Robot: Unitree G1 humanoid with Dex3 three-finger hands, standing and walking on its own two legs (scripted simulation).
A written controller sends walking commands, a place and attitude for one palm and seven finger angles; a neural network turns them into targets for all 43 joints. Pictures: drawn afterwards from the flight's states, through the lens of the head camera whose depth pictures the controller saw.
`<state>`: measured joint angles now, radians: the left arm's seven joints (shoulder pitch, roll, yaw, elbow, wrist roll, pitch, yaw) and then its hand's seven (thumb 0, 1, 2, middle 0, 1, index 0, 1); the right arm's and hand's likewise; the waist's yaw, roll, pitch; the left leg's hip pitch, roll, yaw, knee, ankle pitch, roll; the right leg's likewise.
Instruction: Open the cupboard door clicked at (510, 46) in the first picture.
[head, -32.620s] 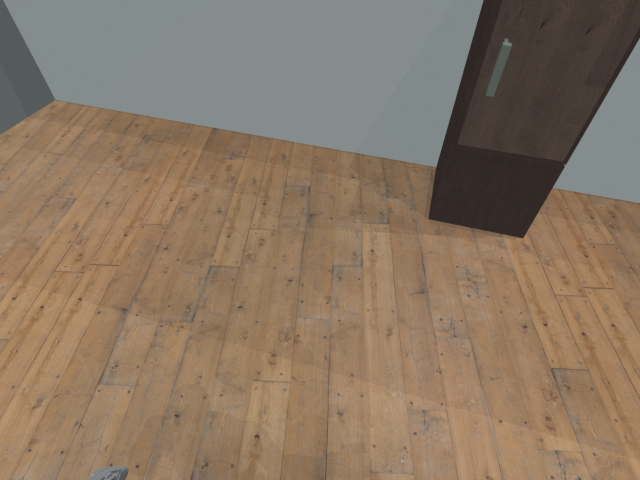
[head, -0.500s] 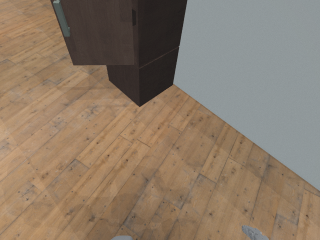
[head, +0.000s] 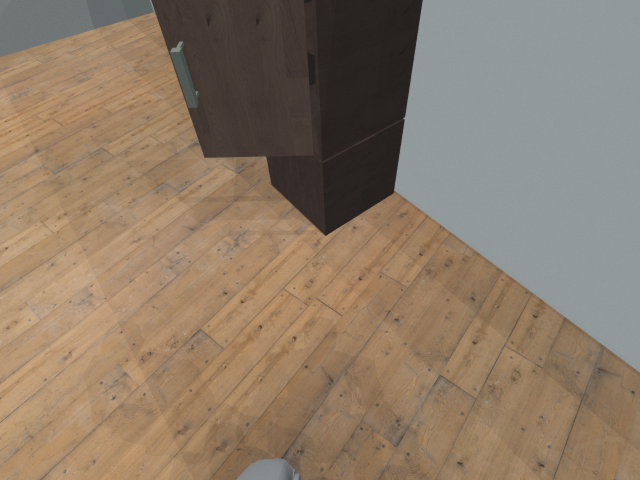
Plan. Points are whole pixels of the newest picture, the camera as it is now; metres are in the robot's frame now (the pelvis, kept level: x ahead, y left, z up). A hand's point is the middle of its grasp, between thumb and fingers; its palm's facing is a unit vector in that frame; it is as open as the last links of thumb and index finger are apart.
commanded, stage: take the last steps up to it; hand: left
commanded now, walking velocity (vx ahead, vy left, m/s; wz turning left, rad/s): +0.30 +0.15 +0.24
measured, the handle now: (187, 75) +1.07 +0.42 -0.04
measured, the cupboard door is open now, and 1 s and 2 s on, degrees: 51 51 51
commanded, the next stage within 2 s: come to a stop and stand still in 1.34 s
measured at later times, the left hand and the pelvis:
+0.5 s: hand out of the picture +0.07 +0.28 -0.19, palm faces +0.17 -0.97 -0.18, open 7.4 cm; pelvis +0.12 +0.11 -0.01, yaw +5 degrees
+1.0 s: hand (191, 303) +0.43 +0.28 -0.16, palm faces +0.00 -0.98 -0.18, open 7.4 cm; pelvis +0.30 +0.11 -0.01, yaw +3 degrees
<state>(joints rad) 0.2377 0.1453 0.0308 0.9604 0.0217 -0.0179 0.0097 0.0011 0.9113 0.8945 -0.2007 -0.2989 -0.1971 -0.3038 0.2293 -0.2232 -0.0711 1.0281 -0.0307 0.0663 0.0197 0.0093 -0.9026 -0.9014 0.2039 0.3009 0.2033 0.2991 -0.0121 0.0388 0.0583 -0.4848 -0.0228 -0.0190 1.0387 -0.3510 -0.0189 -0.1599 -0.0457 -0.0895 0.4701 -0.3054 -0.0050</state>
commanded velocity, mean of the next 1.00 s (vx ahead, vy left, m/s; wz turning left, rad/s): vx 0.30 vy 0.07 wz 0.00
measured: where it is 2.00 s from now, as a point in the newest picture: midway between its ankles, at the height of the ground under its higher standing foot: (290, 381)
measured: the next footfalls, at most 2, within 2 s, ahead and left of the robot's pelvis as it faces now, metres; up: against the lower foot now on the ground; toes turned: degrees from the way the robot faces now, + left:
left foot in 0.34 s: +0.19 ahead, +0.19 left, +0.00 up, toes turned +13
right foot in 0.92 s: +0.38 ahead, +0.02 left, +0.00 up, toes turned -4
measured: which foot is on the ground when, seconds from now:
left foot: up 0.00-0.32, down 0.34-0.94, up 0.96-1.00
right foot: down 0.00-0.34, up 0.36-0.90, down 0.92-1.00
